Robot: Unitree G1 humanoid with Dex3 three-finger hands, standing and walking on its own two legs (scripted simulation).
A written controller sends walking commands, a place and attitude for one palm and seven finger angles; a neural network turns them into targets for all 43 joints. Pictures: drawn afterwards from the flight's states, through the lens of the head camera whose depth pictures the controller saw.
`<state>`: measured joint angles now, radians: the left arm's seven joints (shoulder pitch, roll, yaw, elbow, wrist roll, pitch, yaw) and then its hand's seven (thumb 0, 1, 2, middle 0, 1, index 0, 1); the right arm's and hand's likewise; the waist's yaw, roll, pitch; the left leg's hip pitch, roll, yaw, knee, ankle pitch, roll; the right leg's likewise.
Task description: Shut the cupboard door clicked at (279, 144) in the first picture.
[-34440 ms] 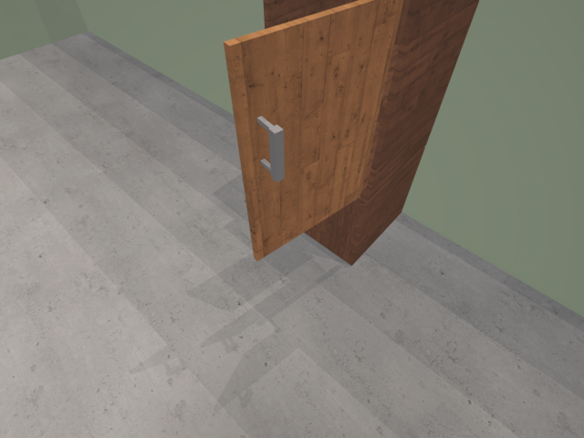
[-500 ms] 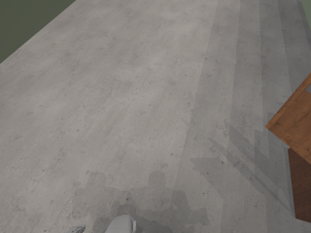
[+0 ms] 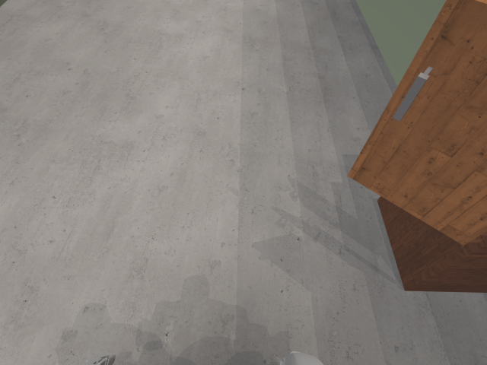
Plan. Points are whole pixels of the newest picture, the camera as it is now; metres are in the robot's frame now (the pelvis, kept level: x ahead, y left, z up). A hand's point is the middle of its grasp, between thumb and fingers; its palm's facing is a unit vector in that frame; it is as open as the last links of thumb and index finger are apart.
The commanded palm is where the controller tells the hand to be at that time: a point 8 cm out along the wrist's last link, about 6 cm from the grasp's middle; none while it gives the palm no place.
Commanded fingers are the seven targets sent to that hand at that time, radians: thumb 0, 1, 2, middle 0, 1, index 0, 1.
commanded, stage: turn to face it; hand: left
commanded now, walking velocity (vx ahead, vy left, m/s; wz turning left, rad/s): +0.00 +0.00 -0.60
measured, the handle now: (413, 94) +0.70 -0.35 +0.04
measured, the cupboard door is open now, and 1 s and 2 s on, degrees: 51 51 51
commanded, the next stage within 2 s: take the last steps up to it in 0.88 s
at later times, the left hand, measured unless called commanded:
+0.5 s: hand (163, 362) +0.14 +0.15 -0.17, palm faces -0.23 -0.95 -0.22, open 7.4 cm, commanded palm none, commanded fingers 0.00 0.90 0.90 -0.20 -0.30 -0.20 -0.30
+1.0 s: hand (202, 320) +0.21 +0.09 -0.16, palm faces -0.50 -0.82 -0.28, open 7.4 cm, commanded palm none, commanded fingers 0.00 0.90 0.90 -0.20 -0.30 -0.20 -0.30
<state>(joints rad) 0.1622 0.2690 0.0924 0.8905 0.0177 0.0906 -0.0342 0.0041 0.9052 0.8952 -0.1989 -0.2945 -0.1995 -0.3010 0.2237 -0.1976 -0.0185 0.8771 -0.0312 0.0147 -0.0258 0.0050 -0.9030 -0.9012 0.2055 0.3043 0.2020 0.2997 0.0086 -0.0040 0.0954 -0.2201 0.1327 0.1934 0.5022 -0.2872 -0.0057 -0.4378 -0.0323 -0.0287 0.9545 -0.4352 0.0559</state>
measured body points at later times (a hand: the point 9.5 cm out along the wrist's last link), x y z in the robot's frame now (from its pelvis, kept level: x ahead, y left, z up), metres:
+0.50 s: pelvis +0.02 -0.02 -0.01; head +0.07 -0.03 +0.44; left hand +0.15 +0.20 -0.15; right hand +0.05 -0.30 -0.14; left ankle +0.06 +0.10 -0.72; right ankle -0.01 -0.14 -0.74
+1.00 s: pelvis +0.02 -0.03 -0.01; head +0.04 -0.07 +0.43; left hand +0.24 +0.13 -0.14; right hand -0.10 -0.26 -0.17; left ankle +0.06 +0.09 -0.71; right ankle -0.05 -0.12 -0.74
